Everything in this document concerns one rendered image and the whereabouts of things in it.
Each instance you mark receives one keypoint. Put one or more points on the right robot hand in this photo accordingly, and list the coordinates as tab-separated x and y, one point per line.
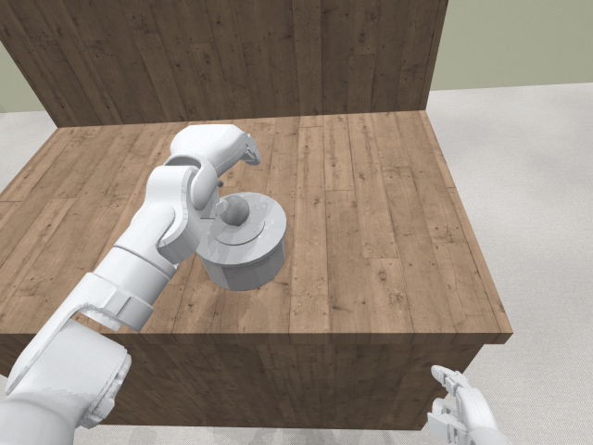
453	423

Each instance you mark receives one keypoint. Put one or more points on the lid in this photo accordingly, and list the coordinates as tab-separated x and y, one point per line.
231	246

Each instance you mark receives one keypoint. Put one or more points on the pot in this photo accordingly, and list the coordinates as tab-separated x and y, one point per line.
247	277

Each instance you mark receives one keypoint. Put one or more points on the knob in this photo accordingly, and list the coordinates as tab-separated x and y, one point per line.
237	211

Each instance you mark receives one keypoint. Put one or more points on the left robot forearm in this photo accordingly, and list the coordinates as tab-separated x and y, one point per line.
122	289

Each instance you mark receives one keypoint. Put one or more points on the robot left upper arm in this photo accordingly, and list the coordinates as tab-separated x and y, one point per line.
73	383

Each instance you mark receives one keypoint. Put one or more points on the left robot hand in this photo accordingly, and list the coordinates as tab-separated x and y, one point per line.
222	145

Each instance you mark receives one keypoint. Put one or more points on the table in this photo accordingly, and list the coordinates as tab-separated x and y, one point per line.
383	276

